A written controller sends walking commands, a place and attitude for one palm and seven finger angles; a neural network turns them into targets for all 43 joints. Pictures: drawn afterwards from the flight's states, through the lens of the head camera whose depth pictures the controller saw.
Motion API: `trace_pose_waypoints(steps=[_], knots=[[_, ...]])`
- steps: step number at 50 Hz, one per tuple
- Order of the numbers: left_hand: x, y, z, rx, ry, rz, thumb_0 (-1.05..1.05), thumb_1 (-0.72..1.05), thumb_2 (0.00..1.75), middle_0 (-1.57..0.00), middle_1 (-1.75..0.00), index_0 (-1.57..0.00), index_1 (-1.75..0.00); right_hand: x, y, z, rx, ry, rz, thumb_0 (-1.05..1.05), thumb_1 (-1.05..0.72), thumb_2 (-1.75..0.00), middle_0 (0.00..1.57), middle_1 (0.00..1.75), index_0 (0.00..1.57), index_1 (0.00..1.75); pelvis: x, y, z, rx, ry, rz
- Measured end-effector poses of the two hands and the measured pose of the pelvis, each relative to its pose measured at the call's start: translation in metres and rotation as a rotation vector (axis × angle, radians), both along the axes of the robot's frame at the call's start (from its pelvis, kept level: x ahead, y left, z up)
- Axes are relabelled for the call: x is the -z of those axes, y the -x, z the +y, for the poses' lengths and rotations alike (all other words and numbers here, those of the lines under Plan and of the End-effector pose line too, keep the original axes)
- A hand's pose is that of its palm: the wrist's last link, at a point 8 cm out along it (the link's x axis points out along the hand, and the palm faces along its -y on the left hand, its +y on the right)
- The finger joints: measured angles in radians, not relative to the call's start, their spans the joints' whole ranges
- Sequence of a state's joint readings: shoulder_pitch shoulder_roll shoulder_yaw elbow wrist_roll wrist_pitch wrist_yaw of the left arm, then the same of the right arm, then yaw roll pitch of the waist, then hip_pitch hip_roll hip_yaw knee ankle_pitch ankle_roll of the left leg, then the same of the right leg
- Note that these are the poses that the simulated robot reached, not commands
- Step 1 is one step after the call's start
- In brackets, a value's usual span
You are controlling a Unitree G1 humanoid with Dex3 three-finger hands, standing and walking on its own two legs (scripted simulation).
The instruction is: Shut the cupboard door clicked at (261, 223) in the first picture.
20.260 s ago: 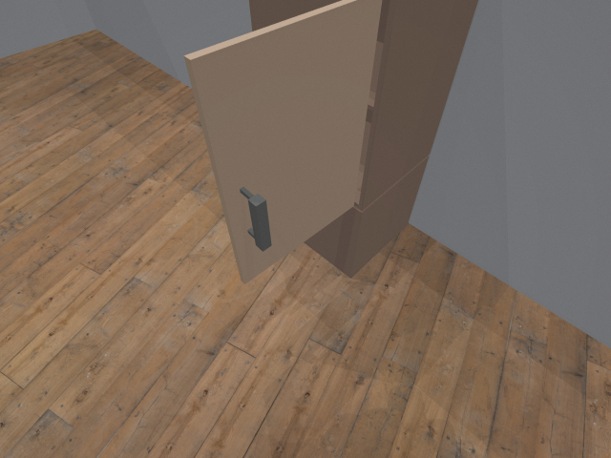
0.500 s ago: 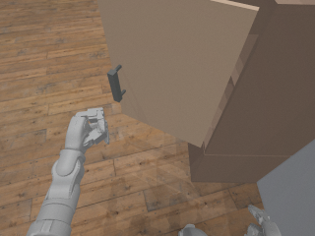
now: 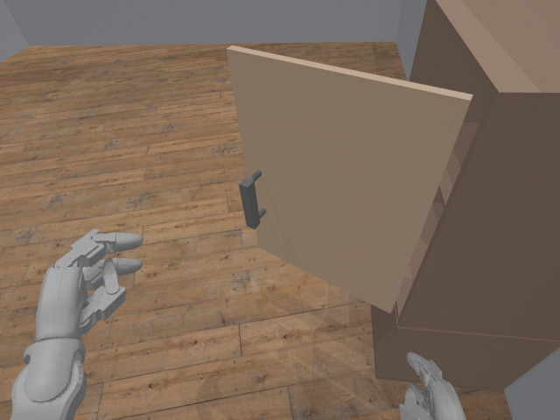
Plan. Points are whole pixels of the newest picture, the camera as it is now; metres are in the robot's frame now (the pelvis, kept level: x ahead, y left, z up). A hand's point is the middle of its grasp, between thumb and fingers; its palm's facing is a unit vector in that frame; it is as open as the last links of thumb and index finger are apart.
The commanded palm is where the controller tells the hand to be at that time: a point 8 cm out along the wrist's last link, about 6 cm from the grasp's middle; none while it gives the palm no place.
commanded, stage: draw the hand back to the body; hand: left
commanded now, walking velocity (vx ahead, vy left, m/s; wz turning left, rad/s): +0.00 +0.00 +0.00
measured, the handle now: (255, 199) +0.62 +0.15 -0.10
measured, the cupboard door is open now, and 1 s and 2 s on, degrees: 64 64 64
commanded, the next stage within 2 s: step back with the hand held close in 0.56 s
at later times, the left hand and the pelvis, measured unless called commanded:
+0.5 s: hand (55, 319) +0.17 +0.26 +0.15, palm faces +0.47 -0.80 -0.37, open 7.4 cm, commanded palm +0.12 +0.30 +0.18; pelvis -0.02 +0.00 +0.00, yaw -1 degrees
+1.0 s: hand (45, 322) +0.17 +0.27 +0.15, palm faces +0.38 -0.78 -0.51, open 7.4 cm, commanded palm +0.11 +0.31 +0.18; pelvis -0.04 +0.01 -0.01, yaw -1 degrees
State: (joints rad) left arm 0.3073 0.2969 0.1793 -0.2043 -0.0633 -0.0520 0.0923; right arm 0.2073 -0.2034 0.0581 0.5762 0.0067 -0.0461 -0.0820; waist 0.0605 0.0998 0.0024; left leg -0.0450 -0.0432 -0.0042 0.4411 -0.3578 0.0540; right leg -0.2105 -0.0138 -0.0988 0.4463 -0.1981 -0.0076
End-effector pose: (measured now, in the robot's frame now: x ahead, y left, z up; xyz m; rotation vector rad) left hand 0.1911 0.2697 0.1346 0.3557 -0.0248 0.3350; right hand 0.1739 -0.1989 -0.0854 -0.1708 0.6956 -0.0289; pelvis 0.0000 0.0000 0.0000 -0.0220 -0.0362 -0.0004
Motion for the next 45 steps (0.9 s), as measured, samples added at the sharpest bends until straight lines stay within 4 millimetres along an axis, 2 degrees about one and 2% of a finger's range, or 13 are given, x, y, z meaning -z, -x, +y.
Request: trace_pose_waypoints(steps=[7,11,13,18,22,27,33,38,45], knots=[[-0.032,0.033,0.027,-0.088,-0.102,-0.070,0.02,0.89,0.90,-0.50,-0.61,-0.50,-0.61,-0.001,0.011,-0.012,0.020,0.029,0.003,0.02,-0.90,-0.89,0.21,0.30,0.21,0.30,-0.001,0.002,0.002,0.004,0.004,-0.023],[-0.054,0.054,0.036,-0.123,-0.172,-0.133,0.02,0.89,0.90,-0.39,-0.49,-0.39,-0.49,-0.003,0.014,-0.017,0.029,0.038,-0.015,0.02,-0.90,-0.89,0.21,0.30,0.20,0.30,-0.002,0.005,0.004,0.006,0.004,-0.035],[-0.059,0.061,0.040,-0.138,-0.188,-0.155,0.02,0.89,0.90,-0.34,-0.44,-0.34,-0.44,-0.004,0.016,-0.018,0.031,0.040,-0.022,0.02,-0.90,-0.89,0.21,0.30,0.20,0.30,-0.002,0.008,0.004,0.007,0.002,-0.040],[-0.044,0.065,0.041,-0.158,-0.138,-0.138,0.02,0.89,0.90,-0.26,-0.36,-0.26,-0.36,-0.004,0.022,-0.020,0.031,0.045,-0.021,0.02,-0.90,-0.89,0.20,0.30,0.20,0.30,-0.001,0.018,0.004,0.008,-0.006,-0.048],[-0.031,0.061,0.035,-0.140,-0.095,-0.112,0.02,0.89,0.90,-0.23,-0.32,-0.23,-0.32,-0.004,0.030,-0.021,0.038,0.052,-0.020,0.02,-0.90,-0.89,0.21,0.30,0.20,0.30,-0.001,0.021,0.002,0.012,-0.008,-0.050],[-0.039,0.061,0.025,-0.099,-0.110,-0.143,0.02,0.89,0.90,-0.22,-0.31,-0.22,-0.31,-0.006,0.036,-0.022,0.050,0.050,-0.036,0.02,-0.90,-0.89,0.21,0.30,0.20,0.30,-0.001,0.020,0.001,0.016,-0.005,-0.059],[-0.052,0.060,0.028,-0.100,-0.157,-0.179,0.02,0.89,0.90,-0.22,-0.30,-0.22,-0.30,-0.004,0.037,-0.023,0.060,0.033,-0.035,0.02,-0.90,-0.89,0.21,0.30,0.20,0.30,-0.001,0.021,-0.001,0.023,-0.006,-0.063],[-0.049,0.056,0.032,-0.109,-0.180,-0.163,0.02,0.89,0.90,-0.21,-0.30,-0.21,-0.30,-0.001,0.039,-0.027,0.065,0.033,-0.013,0.02,-0.90,-0.89,0.21,0.30,0.21,0.30,0.000,0.024,-0.002,0.020,-0.002,-0.025],[-0.031,0.055,0.031,-0.044,-0.190,-0.105,0.02,0.89,0.90,-0.21,-0.30,-0.21,-0.30,0.002,0.055,-0.043,0.121,0.096,0.066,0.02,-0.90,-0.89,0.21,0.30,0.21,0.30,0.005,0.032,0.007,0.011,-0.005,0.043]])
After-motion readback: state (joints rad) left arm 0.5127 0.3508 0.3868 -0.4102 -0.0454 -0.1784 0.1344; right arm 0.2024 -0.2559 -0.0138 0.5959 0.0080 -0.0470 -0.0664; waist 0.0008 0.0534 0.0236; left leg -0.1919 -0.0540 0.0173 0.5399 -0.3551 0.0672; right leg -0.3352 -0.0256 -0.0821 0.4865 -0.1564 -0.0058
